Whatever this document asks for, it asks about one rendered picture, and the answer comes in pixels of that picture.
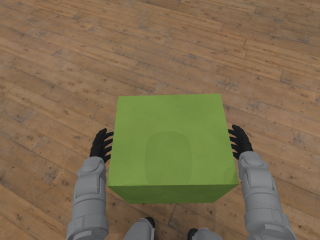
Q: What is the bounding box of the right robot forearm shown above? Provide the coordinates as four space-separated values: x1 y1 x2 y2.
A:
238 151 298 240

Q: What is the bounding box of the robot left hand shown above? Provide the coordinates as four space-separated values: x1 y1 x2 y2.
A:
89 128 114 163

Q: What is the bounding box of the left robot forearm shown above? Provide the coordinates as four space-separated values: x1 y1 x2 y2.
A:
65 156 109 240

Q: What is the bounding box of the carton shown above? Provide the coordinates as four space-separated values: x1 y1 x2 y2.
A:
107 93 239 204

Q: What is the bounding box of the right robot shin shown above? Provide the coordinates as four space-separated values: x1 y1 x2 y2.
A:
195 228 209 234

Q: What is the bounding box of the robot right foot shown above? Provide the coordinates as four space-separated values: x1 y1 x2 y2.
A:
187 228 198 240

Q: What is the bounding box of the robot right hand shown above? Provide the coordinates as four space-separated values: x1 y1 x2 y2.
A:
228 124 253 161

